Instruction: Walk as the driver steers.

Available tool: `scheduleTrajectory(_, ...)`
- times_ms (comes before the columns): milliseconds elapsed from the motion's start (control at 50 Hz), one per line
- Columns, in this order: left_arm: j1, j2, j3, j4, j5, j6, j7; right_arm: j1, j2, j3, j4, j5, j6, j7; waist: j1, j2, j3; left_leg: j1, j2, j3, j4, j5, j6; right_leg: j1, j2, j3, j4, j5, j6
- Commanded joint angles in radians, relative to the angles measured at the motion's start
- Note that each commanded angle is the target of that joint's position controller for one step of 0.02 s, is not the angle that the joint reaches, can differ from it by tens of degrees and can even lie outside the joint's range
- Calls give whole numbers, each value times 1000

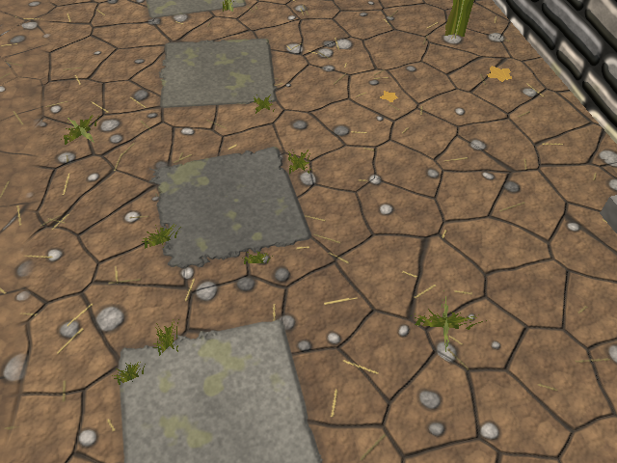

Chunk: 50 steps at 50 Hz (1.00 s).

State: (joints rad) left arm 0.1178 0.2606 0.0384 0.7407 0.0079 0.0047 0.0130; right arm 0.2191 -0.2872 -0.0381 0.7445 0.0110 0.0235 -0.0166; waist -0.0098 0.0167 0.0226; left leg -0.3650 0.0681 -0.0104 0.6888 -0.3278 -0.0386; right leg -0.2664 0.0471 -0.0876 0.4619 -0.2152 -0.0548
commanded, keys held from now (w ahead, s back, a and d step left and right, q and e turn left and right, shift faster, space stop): q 0.52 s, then w+q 0.06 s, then w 0.08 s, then no key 0.20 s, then e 0.14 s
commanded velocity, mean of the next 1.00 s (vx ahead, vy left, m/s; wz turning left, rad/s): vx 0.07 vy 0.00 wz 0.39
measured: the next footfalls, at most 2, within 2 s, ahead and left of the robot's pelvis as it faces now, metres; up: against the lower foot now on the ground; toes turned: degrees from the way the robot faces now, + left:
left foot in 0.02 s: +0.05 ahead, +0.13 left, +0.00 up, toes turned +3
right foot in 0.44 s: +0.11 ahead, -0.10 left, +0.00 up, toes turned +21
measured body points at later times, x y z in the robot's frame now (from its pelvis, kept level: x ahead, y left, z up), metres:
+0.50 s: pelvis +0.03 -0.01 +0.00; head +0.06 -0.01 +0.45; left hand +0.10 +0.30 -0.09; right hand +0.27 -0.25 -0.09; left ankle -0.01 +0.12 -0.71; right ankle +0.07 -0.12 -0.74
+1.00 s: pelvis +0.06 +0.05 +0.00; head +0.07 +0.07 +0.45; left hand +0.01 +0.33 -0.13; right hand +0.33 -0.09 -0.08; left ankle +0.02 +0.14 -0.73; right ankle +0.09 -0.10 -0.71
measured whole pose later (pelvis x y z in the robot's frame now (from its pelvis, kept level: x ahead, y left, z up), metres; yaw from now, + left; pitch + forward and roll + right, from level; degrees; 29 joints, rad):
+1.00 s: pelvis +0.06 +0.05 +0.00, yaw +24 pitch +0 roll +0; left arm 0.26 0.29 0.03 0.81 0.00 0.01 0.01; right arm 0.13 -0.22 -0.01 0.65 -0.03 0.00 -0.01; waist 0.05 -0.04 0.03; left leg -0.23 -0.02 0.02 0.47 -0.25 0.03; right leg -0.29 -0.05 0.00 0.71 -0.48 0.07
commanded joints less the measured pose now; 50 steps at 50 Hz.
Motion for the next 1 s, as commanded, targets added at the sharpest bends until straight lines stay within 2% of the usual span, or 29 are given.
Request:
scheduleTrajectory(20,26,165,52,-35,-25,11,20,27,-111,-36,-68,-3,-19,14,-13,-82,-85,66,-29,17,-227,187,52,132,-272,177,-1,322,-111)
scheduleTrajectory(40,38,137,48,-44,-15,6,23,41,-184,-55,-75,-10,-19,10,4,37,-103,153,63,-130,-291,438,102,57,-189,90,156,226,-33)
scheduleTrajectory(60,7,99,39,-89,17,-7,21,16,-290,-83,-92,-8,-16,0,40,270,-84,257,240,-393,-289,734,254,-189,-18,-20,314,-83,69)
scheduleTrajectory(80,-100,122,43,-106,22,-11,23,90,-224,-71,-94,-23,-19,0,-69,256,-115,343,303,-480,-321,825,368,-338,28,76,512,-419,98)
scheduleTrajectory(100,-84,133,51,-102,5,-12,17,103,-207,-65,-90,-32,-31,0,-58,170,-142,368,280,-431,-309,824,360,-371,3,139,634,-424,95)
scheduleTrajectory(120,-63,121,52,-85,-8,-7,18,56,-201,-69,-98,-23,-38,-2,-29,105,-142,381,226,-368,-283,812,312,-393,-14,156,664,-370,98)
scheduleTrajectory(140,-50,126,54,-80,-7,-2,21,16,-195,-69,-107,-3,-37,-4,-14,81,-128,380,199,-332,-276,802,277,-412,-28,164,634,-317,107)
scheduleTrajectory(160,-56,130,57,-79,-6,0,24,-6,-183,-66,-116,7,-32,-12,-4,88,-137,372,179,-314,-275,797,259,-386,-38,169,602,-274,117)
scheduleTrajectory(280,-71,100,46,-80,-19,-6,13,-17,-210,-82,-140,5,8,-30,-12,133,-149,300,123,-326,-271,705,249,-229,1,151,348,-155,151)
scheduleTrajectory(380,-43,128,56,-77,-23,-17,-5,-57,-211,-86,-160,9,21,-21,-9,177,-126,230,101,-431,-265,551,235,-99,17,159,152,-127,129)
scheduleTrajectory(420,16,132,66,-59,-20,-28,-11,-100,-198,-82,-174,22,25,-25,33,169,-119,187,57,-448,-229,426,188,18,12,141,-64,30,103)
scheduleTrajectory(440,42,163,77,-52,-12,-30,-7,-84,-171,-75,-177,18,23,-27,29,127,-127,114,15,-428,-183,276,144,122,-61,182,-116,120,74)
scheduleTrajectory(460,54,232,90,-66,6,-26,1,-28,-110,-58,-174,-6,21,-22,-4,-95,-151,-19,-97,-296,34,-47,85,233,-282,387,-138,275,-9)
scheduleTrajectory(480,38,267,95,-63,38,-23,-4,-10,-141,-70,-200,2,11,-23,-24,-295,-105,-193,-196,-174,226,-357,33,183,-449,613,-163,410,-190)
scheduleTrajectory(500,7,218,82,-84,33,-30,-4,11,-217,-93,-178,-5,6,-23,-18,-210,-89,-212,-120,-181,413,-323,1,148,-468,595,-176,355,-244)
scheduleTrajectory(520,-40,162,66,-92,24,-32,0,9,-245,-107,-155,5,11,-22,-29,-155,-61,-210,-104,-170,479,-248,-10,116,-397,479,-166,290,-203)
scheduleTrajectory(540,-55,147,62,-94,10,-30,6,25,-222,-106,-136,5,22,-24,-34,-129,-57,-226,-86,-145,495,-169,-21,124,-329,395,-181,103,-153)
scheduleTrajectory(560,-46,139,58,-87,-8,-29,14,10,-198,-99,-141,2,28,-22,-13,-149,-37,-273,-72,-127,507,-99,-33,143,-304,366,-205,-23,-139)
scheduleTrajectory(640,94,160,60,-53,-7,-33,30,-96,-119,-65,-191,9,1,0,76,-169,-25,-327,-54,-63,363,-35,-41,231,-289,339,-281,-230,-148)
scheduleTrajectory(720,79,182,63,-41,-9,-42,14,-119,-66,-37,-196,-8,-23,6,70,-151,-6,-170,-35,-22,102,-43,-27,186,-287,247,-268,-6,-159)
scheduleTrajectory(780,94,211,68,-19,-18,-37,-5,-92,-81,-36,-189,-4,-23,11,57,-173,-26,1,-59,29,-59,-6,-12,131,-286,201,-207,208,-163)
scheduleTrajectory(820,72,193,57,-12,-36,-33,-12,-19,-81,-39,-161,-5,-18,14,3,-156,-51,171,-81,45,-259,166,22,82,-274,179,-130,247,-123)
scheduleTrajectory(840,96,152,40,2,-32,-37,-16,8,-100,-44,-154,-8,-13,9,-14,-125,-71,288,-72,14,-339,234,45,35,-247,161,-85,216,-69)
scheduleTrajectory(860,114,99,18,4,-1,-46,-22,41,-145,-52,-160,-13,-9,-2,-15,-33,-130,430,49,-121,-331,462,71,-34,-190,105,17,98,12)
scheduleTrajectory(880,177,34,-5,-7,31,-54,-27,1,-188,-48,-183,-33,-2,-12,48,171,-168,473,225,-295,-293,633,182,-135,-108,40,126,-199,91)
scheduleTrajectory(900,131,74,-1,-9,11,-43,-17,-11,-113,-33,-170,-38,-6,-6,5,173,-160,365,244,-319,-331,474,270,-110,-118,83,161,-300,117)
scheduleTrajectory(920,103,113,8,-16,-7,-33,-12,-45,-93,-25,-167,-40,-15,2,7,161,-105,328,205,-288,-354,369,263,-127,-118,85,188,-290,124)
scheduleTrajectory(960,97,139,19,-1,-9,-12,1,-67,-101,-26,-152,-44,-30,5,-4,179,-66,299,189,-246,-375,361,234,-158,-120,108,262,-299,130)
scheduleTrajectory(1000,143,162,33,13,-16,6,6,-93,-120,-34,-138,-39,-42,1,20,155,-53,240,203,-193,-363,528,245,-137,-120,127,381,-299,138)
